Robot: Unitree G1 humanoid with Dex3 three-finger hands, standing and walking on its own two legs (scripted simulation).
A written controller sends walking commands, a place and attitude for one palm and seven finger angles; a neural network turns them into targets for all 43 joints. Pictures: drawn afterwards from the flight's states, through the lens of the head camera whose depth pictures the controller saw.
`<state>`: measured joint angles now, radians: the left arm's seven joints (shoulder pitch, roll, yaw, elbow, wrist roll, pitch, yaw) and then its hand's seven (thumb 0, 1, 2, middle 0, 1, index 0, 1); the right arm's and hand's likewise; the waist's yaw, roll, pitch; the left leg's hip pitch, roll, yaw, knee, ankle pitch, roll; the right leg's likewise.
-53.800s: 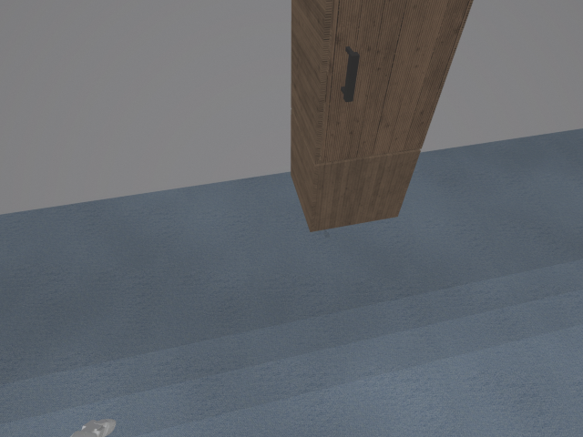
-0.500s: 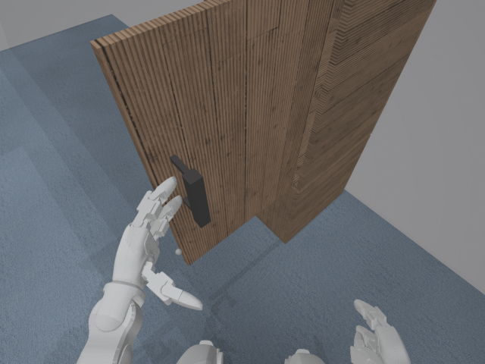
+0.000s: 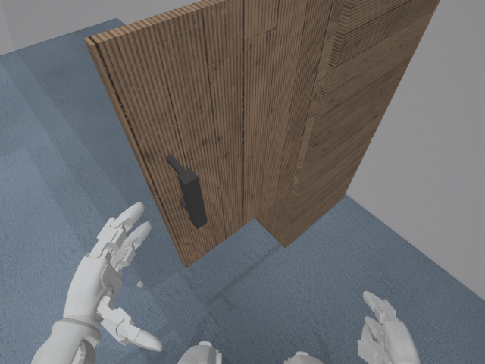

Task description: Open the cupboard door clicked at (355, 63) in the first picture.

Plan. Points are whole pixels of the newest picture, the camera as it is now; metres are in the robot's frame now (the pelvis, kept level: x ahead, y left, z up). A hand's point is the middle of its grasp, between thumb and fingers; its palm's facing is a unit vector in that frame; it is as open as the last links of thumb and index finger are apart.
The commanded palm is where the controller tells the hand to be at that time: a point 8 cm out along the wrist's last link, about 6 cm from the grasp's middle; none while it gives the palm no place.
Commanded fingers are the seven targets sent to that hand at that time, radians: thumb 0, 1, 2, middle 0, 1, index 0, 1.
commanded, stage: slide the hand sideways off the handle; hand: left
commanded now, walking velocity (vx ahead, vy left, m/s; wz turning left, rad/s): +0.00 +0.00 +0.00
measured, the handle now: (186, 193) +0.37 +0.12 +0.07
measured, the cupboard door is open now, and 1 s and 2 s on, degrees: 89 89 89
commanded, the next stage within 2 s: draw the hand back to the body in 0.04 s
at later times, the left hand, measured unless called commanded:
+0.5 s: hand (102, 282) +0.21 +0.19 +0.11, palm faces -0.07 -0.99 -0.07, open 16.3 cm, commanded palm +0.18 +0.25 +0.12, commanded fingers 0.00 -0.50 0.30 -0.15 -0.30 -0.15 -0.30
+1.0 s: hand (27, 253) +0.22 +0.25 +0.17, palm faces +0.33 -0.86 -0.39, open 13.2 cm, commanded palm +0.17 +0.29 +0.20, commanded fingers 0.00 0.34 0.66 -0.18 -0.30 -0.18 -0.30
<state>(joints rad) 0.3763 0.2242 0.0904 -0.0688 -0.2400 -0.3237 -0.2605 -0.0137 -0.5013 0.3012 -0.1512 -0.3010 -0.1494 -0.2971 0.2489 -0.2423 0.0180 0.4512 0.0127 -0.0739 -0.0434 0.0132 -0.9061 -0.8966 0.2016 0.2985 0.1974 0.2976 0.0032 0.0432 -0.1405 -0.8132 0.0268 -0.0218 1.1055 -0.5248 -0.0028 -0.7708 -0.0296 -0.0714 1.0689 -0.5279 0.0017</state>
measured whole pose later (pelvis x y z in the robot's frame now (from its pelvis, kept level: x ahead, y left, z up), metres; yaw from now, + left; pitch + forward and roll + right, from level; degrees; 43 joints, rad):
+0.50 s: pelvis +0.00 +0.00 +0.02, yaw +0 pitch +9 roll -2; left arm 0.42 0.29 0.20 -0.15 -0.32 -0.20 -0.32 -0.01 -0.50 0.30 -0.15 -0.30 -0.15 -0.30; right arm 0.28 -0.24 0.05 0.46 0.04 -0.12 -0.08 0.01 -0.91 -0.90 0.20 0.30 0.20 0.30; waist 0.00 0.07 -0.14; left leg -0.68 0.04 -0.03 1.00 -0.48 0.00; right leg -0.63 -0.02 -0.08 0.95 -0.47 0.00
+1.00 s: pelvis +0.02 +0.02 +0.07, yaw -1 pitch +0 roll -1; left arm 0.51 0.32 0.20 -0.35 -0.04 -0.02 0.13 -0.01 0.01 0.52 -0.17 -0.30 -0.17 -0.30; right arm 0.23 -0.22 0.07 0.58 0.00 -0.13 -0.12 0.01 -0.90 -0.90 0.20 0.30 0.20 0.30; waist 0.06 0.06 -0.04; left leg -0.27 0.00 0.02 0.60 -0.34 0.02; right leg -0.23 -0.04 -0.04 0.55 -0.33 0.03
